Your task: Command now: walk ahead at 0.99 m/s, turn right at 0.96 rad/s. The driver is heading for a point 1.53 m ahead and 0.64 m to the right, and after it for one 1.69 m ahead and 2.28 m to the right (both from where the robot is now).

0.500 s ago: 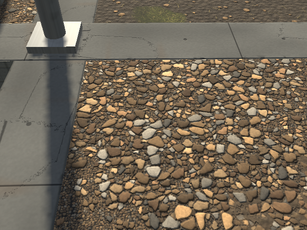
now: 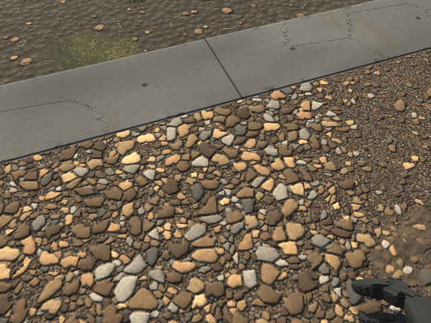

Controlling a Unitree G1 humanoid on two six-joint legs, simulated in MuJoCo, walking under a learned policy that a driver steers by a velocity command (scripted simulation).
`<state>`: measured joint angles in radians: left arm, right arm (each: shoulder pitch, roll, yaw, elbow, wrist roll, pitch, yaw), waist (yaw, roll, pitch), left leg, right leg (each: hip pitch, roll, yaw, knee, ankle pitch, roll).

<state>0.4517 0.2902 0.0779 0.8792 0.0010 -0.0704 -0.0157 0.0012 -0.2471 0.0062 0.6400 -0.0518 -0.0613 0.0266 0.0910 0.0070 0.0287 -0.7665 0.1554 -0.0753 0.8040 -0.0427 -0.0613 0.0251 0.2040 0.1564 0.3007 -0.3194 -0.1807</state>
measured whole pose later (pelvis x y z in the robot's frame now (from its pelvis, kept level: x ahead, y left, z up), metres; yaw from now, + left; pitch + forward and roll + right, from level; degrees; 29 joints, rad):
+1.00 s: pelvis +0.85 -0.27 -0.02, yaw -41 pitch +2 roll +0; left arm 0.49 0.30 0.04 0.90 0.00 -0.11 -0.01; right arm 0.02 -0.26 0.01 0.65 -0.03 -0.05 0.04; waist 0.10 0.01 0.05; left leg -0.68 0.07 0.07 0.55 0.09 0.07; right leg 0.28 0.12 0.08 0.09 -0.37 -0.14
